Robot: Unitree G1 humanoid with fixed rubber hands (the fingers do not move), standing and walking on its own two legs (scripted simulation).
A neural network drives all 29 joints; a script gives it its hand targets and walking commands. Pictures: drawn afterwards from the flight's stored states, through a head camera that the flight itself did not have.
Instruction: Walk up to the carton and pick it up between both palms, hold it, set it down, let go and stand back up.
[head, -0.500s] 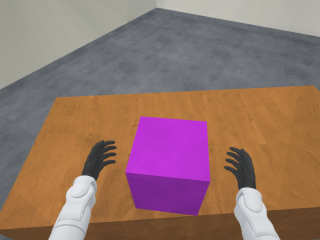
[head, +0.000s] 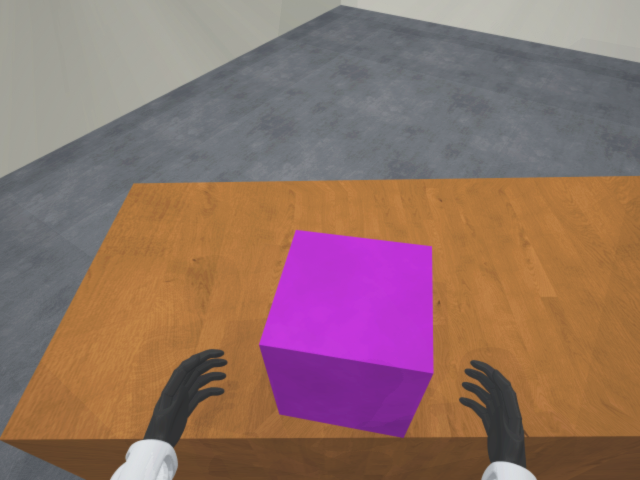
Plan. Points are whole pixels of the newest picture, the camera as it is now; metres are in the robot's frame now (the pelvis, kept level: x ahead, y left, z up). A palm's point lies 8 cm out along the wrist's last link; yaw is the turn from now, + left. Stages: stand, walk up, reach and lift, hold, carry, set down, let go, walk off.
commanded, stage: set down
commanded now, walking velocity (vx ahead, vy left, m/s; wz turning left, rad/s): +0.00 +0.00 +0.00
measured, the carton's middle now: (350, 335) +0.35 -0.02 -0.08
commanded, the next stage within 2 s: let go in 1.58 s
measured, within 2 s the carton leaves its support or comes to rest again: neither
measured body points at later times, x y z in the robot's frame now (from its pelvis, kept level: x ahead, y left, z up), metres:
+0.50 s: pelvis +0.00 +0.00 +0.00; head -0.01 +0.00 +0.45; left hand +0.20 +0.22 -0.04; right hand +0.18 -0.20 -0.05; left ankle -0.02 +0.11 -0.74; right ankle +0.01 -0.13 -0.74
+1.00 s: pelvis +0.01 -0.01 +0.00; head -0.02 -0.01 +0.45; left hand +0.18 +0.22 -0.05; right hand +0.18 -0.22 -0.06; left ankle -0.02 +0.11 -0.74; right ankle +0.01 -0.13 -0.74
